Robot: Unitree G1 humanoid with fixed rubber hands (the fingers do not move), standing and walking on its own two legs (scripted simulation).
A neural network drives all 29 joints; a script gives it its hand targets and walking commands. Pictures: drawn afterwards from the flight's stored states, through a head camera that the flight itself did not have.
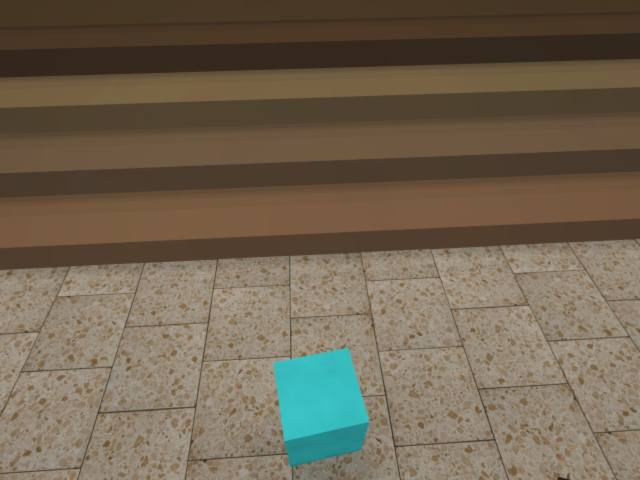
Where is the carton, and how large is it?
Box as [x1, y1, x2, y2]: [273, 348, 368, 466]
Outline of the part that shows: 348,348 273,363 283,435 290,466 359,450 361,448 368,424 368,419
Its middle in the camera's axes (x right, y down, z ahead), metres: +0.00 +0.48 +1.10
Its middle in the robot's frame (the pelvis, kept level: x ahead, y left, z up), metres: +0.45 +0.02 -0.66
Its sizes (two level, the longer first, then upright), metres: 0.210 0.200 0.250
